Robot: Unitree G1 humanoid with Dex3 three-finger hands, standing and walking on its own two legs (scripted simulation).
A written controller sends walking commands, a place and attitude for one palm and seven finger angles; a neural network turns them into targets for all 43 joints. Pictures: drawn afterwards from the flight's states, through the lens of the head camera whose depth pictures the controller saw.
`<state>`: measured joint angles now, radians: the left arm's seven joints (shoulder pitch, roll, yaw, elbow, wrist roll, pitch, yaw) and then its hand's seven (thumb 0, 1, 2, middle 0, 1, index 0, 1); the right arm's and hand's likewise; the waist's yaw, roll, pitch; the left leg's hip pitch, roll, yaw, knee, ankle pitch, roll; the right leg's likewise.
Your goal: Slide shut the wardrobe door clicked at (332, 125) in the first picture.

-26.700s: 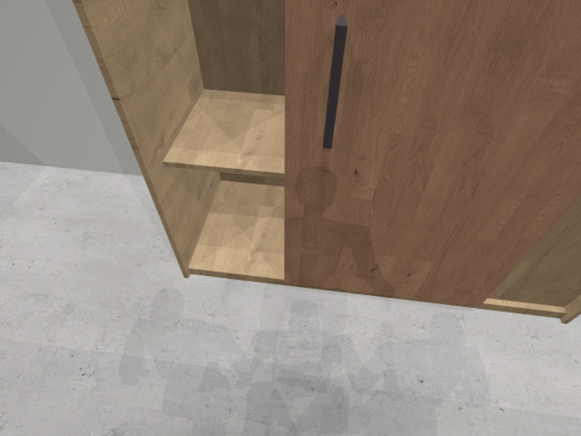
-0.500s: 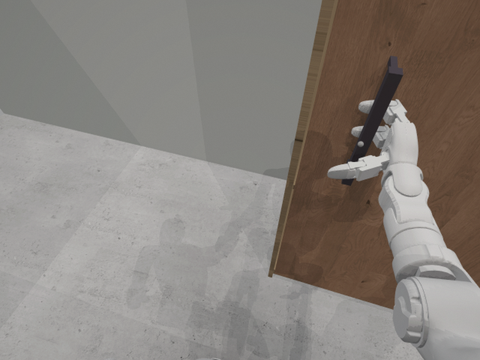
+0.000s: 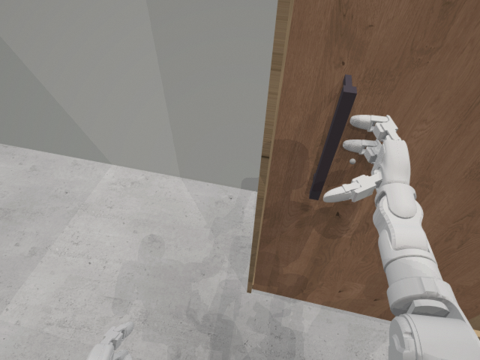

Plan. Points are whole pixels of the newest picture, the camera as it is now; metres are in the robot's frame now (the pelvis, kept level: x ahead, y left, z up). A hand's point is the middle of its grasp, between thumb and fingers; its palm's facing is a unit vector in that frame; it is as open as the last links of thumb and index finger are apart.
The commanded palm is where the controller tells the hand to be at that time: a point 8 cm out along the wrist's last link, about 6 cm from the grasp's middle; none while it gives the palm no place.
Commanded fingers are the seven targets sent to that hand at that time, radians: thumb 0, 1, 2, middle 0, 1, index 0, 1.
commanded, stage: slip the hand off the handle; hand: right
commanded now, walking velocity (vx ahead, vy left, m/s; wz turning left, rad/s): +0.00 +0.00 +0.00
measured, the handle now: (328, 144) +0.48 -0.11 +0.12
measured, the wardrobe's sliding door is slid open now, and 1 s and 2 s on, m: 0.00 0.00 0.00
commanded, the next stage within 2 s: draw the hand back to the body in 0.94 s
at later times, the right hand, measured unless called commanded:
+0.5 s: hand (364, 182) +0.38 -0.16 +0.13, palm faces +0.02 +1.00 -0.10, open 14.7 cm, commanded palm +0.34 -0.21 +0.14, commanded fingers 0.00 0.55 -0.20 0.25 1.15 0.25 1.15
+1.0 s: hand (376, 232) +0.29 -0.16 +0.13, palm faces +0.05 +0.99 -0.11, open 14.7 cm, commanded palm +0.27 -0.21 +0.14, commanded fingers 0.00 0.55 -0.20 0.25 1.15 0.25 1.15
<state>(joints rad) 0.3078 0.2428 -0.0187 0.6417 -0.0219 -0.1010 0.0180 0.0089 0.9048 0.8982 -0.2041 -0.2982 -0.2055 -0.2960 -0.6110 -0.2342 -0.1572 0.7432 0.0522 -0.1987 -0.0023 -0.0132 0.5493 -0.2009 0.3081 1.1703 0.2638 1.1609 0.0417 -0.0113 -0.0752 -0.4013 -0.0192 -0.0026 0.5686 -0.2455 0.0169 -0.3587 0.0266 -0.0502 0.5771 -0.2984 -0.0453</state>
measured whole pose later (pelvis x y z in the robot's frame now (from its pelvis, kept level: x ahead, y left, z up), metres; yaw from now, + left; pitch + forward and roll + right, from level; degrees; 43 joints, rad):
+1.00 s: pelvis +0.00 +0.02 +0.00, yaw -3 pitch -1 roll +0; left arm 0.21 0.24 -0.06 0.60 -0.04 -0.17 0.08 0.01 0.90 0.90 -0.20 -0.30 -0.21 -0.30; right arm -0.07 -0.24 -0.10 0.11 0.16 -0.02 0.14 -0.01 0.55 -0.20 0.26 1.15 0.25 1.15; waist -0.04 -0.04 -0.07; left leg -0.30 -0.03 0.05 0.57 -0.27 0.05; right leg -0.27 0.01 0.01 0.59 -0.31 -0.02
